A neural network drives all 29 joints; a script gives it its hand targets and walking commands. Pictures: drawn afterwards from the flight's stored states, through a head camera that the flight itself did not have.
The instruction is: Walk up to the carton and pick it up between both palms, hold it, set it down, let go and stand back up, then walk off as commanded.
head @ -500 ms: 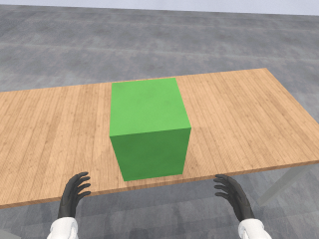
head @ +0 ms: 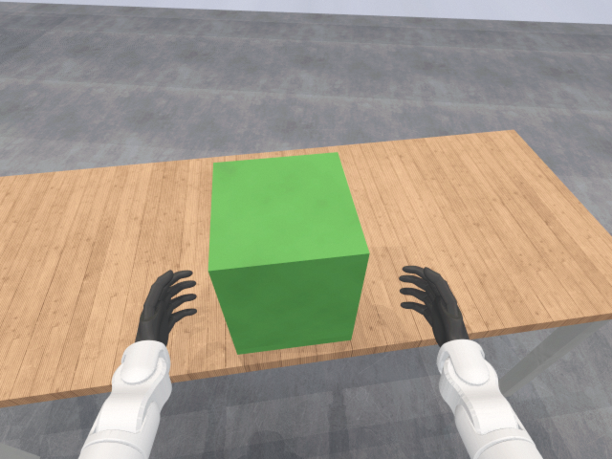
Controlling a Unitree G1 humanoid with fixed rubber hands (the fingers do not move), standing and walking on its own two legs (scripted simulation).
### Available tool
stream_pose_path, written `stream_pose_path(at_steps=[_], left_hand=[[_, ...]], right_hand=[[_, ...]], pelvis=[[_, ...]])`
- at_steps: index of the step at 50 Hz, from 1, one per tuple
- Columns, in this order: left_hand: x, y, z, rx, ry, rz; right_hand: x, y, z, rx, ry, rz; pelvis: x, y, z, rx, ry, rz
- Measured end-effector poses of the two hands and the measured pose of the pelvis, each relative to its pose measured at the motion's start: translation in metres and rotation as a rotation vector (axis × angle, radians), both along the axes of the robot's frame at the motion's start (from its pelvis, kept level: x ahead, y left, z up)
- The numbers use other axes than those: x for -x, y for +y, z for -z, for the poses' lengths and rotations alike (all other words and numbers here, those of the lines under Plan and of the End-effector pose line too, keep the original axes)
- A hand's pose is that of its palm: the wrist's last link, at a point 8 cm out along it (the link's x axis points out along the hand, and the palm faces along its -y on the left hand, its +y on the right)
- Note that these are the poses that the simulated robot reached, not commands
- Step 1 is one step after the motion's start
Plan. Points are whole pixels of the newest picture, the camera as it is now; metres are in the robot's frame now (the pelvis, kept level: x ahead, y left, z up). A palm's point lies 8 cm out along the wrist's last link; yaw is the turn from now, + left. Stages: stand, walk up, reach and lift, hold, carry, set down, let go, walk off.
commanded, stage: reach and lift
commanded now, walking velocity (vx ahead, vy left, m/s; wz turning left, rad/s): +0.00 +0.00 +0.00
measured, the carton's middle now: (286, 256) +0.44 +0.04 -0.02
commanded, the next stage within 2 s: none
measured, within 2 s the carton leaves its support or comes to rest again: neither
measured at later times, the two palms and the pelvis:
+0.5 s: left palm (167, 255) +0.36 +0.19 +0.09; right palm (436, 251) +0.37 -0.16 +0.09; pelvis -0.01 +0.00 +0.00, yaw +0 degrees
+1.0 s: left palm (170, 210) +0.42 +0.19 +0.12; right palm (418, 198) +0.43 -0.14 +0.13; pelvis +0.00 +0.00 +0.00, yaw +0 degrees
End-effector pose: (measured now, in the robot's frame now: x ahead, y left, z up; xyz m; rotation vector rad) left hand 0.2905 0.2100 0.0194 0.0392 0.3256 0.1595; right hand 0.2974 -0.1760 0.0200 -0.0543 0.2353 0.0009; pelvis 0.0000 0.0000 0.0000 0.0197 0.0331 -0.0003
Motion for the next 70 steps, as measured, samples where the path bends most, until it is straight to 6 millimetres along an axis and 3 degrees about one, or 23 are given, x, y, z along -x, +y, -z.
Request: stream_pose_path(at_steps=[10, 19, 32, 46, 57, 64, 70], left_hand=[[-0.031, -0.011, -0.031, 0.014, 0.008, 0.033], [-0.053, -0.015, -0.062, 0.024, -0.018, 0.034], [-0.094, -0.018, -0.081, 0.021, -0.023, 0.005], [-0.122, -0.018, -0.094, 0.002, -0.010, -0.023], [-0.139, -0.016, -0.107, -0.008, -0.025, -0.032], [-0.141, -0.012, -0.102, -0.011, -0.038, -0.046], [-0.137, -0.007, -0.081, 0.001, -0.026, -0.049]], right_hand=[[-0.034, 0.010, -0.033, -0.015, -0.020, 0.010], [-0.052, 0.013, -0.060, -0.027, -0.030, 0.029], [-0.089, 0.019, -0.083, -0.030, -0.031, 0.025], [-0.124, 0.031, -0.103, -0.028, -0.017, 0.010], [-0.140, 0.041, -0.118, -0.021, -0.019, -0.011], [-0.144, 0.041, -0.112, -0.009, 0.001, -0.017], [-0.143, 0.037, -0.097, 0.002, 0.019, -0.011]], pelvis=[[0.004, 0.000, -0.001, 0.001, 0.002, 0.000], [0.011, 0.001, -0.002, 0.001, -0.005, 0.000], [0.009, 0.001, -0.002, 0.001, -0.003, 0.000], [0.003, 0.001, -0.002, 0.001, 0.006, 0.000], [0.000, 0.001, -0.002, 0.002, 0.011, -0.001], [-0.002, 0.002, -0.002, 0.002, 0.036, -0.001], [-0.004, 0.002, -0.002, 0.003, 0.061, -0.002]])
